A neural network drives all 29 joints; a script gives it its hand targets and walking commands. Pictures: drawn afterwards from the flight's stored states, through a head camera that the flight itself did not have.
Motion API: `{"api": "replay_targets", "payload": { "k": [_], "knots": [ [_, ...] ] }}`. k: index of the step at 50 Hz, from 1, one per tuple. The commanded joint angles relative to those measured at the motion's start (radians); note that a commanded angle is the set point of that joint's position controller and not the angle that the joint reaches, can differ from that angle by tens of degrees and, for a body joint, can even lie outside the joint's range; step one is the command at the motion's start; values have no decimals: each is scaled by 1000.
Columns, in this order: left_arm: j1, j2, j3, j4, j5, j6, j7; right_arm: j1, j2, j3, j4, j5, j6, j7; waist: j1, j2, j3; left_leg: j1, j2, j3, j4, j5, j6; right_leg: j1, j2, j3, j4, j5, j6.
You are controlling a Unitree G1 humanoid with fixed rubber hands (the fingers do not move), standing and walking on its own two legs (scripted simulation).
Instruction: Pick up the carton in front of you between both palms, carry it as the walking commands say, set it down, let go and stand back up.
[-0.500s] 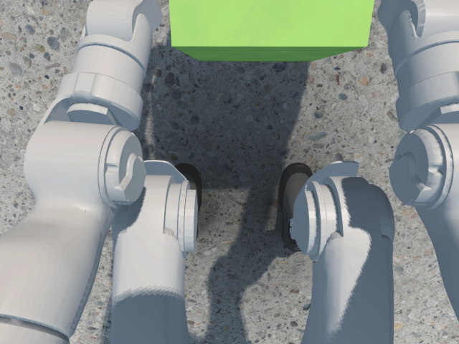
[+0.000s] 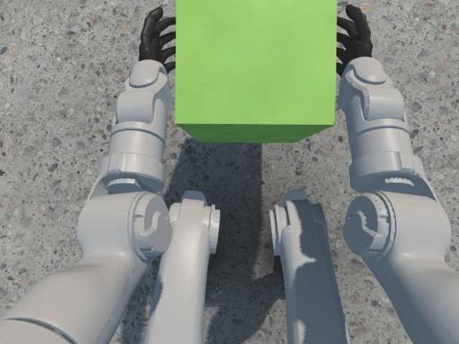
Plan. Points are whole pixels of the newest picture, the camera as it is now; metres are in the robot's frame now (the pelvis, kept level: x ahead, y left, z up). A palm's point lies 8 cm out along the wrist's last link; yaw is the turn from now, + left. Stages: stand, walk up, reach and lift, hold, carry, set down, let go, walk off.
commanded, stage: reach and lift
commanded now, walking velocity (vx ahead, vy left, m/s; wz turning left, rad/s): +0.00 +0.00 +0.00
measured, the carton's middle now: (250, 79) +0.52 -0.01 -0.16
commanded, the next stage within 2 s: none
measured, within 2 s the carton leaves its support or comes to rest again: neither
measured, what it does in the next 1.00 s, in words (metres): rises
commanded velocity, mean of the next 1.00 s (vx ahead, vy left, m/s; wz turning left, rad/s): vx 0.00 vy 0.00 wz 0.00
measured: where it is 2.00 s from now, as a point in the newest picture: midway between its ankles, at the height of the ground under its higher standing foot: (241, 263)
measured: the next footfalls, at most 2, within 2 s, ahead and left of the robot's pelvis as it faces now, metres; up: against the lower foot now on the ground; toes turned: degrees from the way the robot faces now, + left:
none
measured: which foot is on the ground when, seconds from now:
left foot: down 0.00-1.00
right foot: down 0.00-1.00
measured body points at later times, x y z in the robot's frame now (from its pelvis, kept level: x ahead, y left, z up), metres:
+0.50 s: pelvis +0.01 +0.00 +0.11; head +0.25 -0.02 +0.49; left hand +0.50 +0.14 +0.05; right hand +0.49 -0.16 +0.04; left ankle +0.11 +0.14 -0.40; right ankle +0.11 -0.13 -0.40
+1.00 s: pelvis +0.06 +0.00 +0.25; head +0.19 -0.01 +0.68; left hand +0.45 +0.14 +0.21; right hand +0.44 -0.16 +0.20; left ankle +0.11 +0.14 -0.40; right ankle +0.11 -0.13 -0.40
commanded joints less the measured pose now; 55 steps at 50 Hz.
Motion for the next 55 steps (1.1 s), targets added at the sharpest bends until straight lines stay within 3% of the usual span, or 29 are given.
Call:
{"api": "replay_targets", "payload": {
  "k": [1, 2, 5, 9, 11, 14, 15, 18, 19, 20, 21, 24, 25, 26, 29, 32, 34, 35, 36, 40, 44, 45, 46, 47, 49, 50, 51, 52, 55],
  "knots": [
    [-668, -981, -373, 16, -63, 3, -258, -652, 1027, 334, -25, 62, -24, 268, -25, -15, -932, 487, -62, 179, -242, 115, 74, 515, 57, -199, -229, 122, -49],
    [-673, -1001, -348, -3, -56, -3, -259, -700, 1030, 330, -44, 71, -23, 272, 55, -45, -1004, 551, -72, 192, -266, 138, 81, 538, 53, -192, -243, 112, -51],
    [-709, -1002, -373, -47, -62, 5, -272, -666, 1075, 364, -64, 62, -8, 276, 28, -94, -1071, 539, -65, 204, -286, 119, 89, 660, 60, -186, -312, 98, -31],
    [-624, -1116, -396, -2, -49, 45, -292, -633, 1056, 347, -81, 25, 4, 273, 10, 27, -1116, 592, -72, 196, -352, 139, 64, 706, 70, -186, -352, 138, -52],
    [-615, -1078, -392, -43, -21, 54, -295, -593, 1145, 344, -42, 17, 34, 290, 22, -86, -1083, 631, -70, 192, -380, 148, 77, 693, 64, -193, -388, 126, -32],
    [-590, -1145, -471, -83, -102, 70, -315, -650, 1161, 424, -216, 97, 39, 294, 0, -34, -1330, 791, -73, 190, -417, 274, 67, 851, 70, -200, -403, 279, -30],
    [-566, -1177, -546, -154, -124, 72, -309, -561, 1166, 455, -187, 66, 43, 293, -54, 17, -1353, 764, -85, 196, -409, 278, 42, 892, 67, -202, -413, 299, -40],
    [-567, -1115, -528, -165, -128, 74, -320, -535, 1188, 496, -176, 129, 59, 293, 33, -46, -1234, 761, -61, 193, -451, 262, 59, 936, 54, -179, -446, 267, -26],
    [-551, -1095, -577, -223, -122, 71, -321, -499, 1260, 532, -207, 143, 67, 297, 3, -47, -1278, 795, -69, 203, -481, 277, 51, 990, 71, -176, -478, 324, -14],
    [-563, -1092, -575, -227, -130, 74, -323, -459, 1244, 508, -135, 157, 70, 298, 62, -31, -1252, 814, -65, 207, -494, 253, 46, 1014, 63, -145, -515, 264, -20],
    [-544, -1119, -596, -230, -149, 68, -314, -452, 1271, 552, -165, 141, 72, 297, 6, -84, -1259, 813, -64, 184, -505, 259, 50, 997, 67, -178, -496, 295, -12],
    [-383, -1164, -542, -115, -109, 72, -328, -381, 1285, 565, -227, 160, 53, 285, 79, -58, -1194, 867, -73, 189, -531, 280, 78, 1033, 59, -141, -549, 290, -1],
    [-329, -1175, -507, -37, -104, 84, -341, -441, 1219, 556, -281, 113, 43, 277, -22, -52, -1106, 816, -73, 167, -551, 206, 69, 1028, 56, -144, -603, 212, -21],
    [-346, -1138, -491, -71, -84, 79, -346, -416, 1229, 514, -166, 82, 62, 277, 17, -116, -1042, 838, -70, 168, -581, 153, 86, 992, 56, -148, -626, 129, -13],
    [-335, -1182, -563, -129, -103, 71, -338, -323, 1222, 509, -207, 89, 39, 280, 4, -1, -1060, 954, -68, 146, -628, 261, 51, 1039, 64, -152, -627, 254, -30],
    [-275, -1165, -623, -202, -142, 43, -317, -262, 1275, 567, -222, 123, 24, 280, -22, -45, -1148, 1067, -59, 115, -662, 336, 56, 1154, 57, -147, -649, 336, -21],
    [-210, -1176, -579, -137, -110, 51, -314, -215, 1246, 569, -214, 108, 26, 282, 33, 0, -1023, 1054, -63, 136, -723, 291, 51, 1166, 57, -124, -712, 290, -30],
    [-220, -1208, -566, -109, -104, 52, -311, -166, 1261, 553, -159, 83, 27, 282, -16, -51, -983, 1059, -67, 126, -732, 254, 59, 1170, 57, -126, -750, 251, -35],
    [-186, -1192, -588, -130, -111, 50, -317, -204, 1268, 568, -196, 112, 25, 274, 29, -21, -926, 1074, -58, 125, -755, 279, 58, 1189, 56, -114, -766, 272, -34],
    [-80, -1182, -561, -119, -72, 41, -307, -86, 1284, 527, -115, 81, 29, 281, 50, -33, -815, 1174, -54, 109, -840, 297, 72, 1221, 47, -88, -862, 250, -34],
    [-25, -1258, -615, -158, -114, 27, -308, -35, 1229, 595, -278, 107, -1, 289, -1, -12, -888, 1371, -40, 85, -922, 380, 69, 1344, 43, -89, -924, 356, -38],
    [-10, -1231, -637, -174, -95, 18, -305, 15, 1225, 552, -234, 47, -1, 287, -66, -18, -807, 1338, -31, 45, -946, 392, 69, 1338, 43, -97, -939, 355, -51],
    [50, -1239, -636, -158, -75, 18, -301, -13, 1294, 627, -286, 106, -14, 288, 28, 10, -863, 1426, -36, 49, -966, 433, 64, 1391, 41, -74, -945, 389, -47],
    [82, -1205, -619, -199, -75, 18, -302, 30, 1256, 615, -268, 56, 6, 287, 2, -60, -807, 1386, -41, 64, -976, 372, 73, 1451, 39, -94, -982, 330, -43],
    [40, -1228, -669, -209, -96, 20, -301, 68, 1267, 622, -237, 98, -3, 291, 22, 14, -788, 1439, -30, 45, -1040, 414, 74, 1503, 27, -46, -1023, 413, -60],
    [137, -1233, -653, -201, -71, 24, -296, 125, 1243, 630, -320, 74, -2, 297, -26, 15, -753, 1498, -32, 48, -1069, 417, 74, 1510, 27, -63, -1055, 403, -50],
    [101, -1166, -664, -206, -77, 17, -301, 112, 1318, 668, -277, 104, 13, 285, -12, -74, -719, 1526, -18, 34, -1085, 421, 90, 1532, 35, -62, -1073, 404, -36],
    [131, -1202, -662, -227, -82, 22, -309, 146, 1275, 639, -258, 77, 7, 277, -2, 16, -722, 1480, -34, 53, -1093, 422, 78, 1611, 24, -36, -1113, 407, -59],
    [203, -1195, -695, -239, -74, 26, -313, 201, 1339, 708, -321, 115, 16, 279, 41, -17, -718, 1580, -27, 34, -1166, 496, 88, 1727, 9, -17, -1167, 507, -45]
  ]
}}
